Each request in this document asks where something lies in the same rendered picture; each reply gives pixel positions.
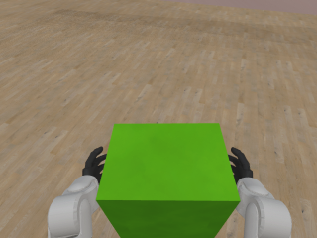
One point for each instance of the robot right hand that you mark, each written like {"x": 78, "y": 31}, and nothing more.
{"x": 241, "y": 167}

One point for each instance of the right robot forearm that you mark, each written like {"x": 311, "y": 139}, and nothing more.
{"x": 265, "y": 217}

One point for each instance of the robot left hand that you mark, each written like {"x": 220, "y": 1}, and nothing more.
{"x": 91, "y": 164}

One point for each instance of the left robot forearm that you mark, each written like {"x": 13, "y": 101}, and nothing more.
{"x": 70, "y": 214}

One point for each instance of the carton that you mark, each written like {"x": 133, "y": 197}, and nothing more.
{"x": 167, "y": 180}

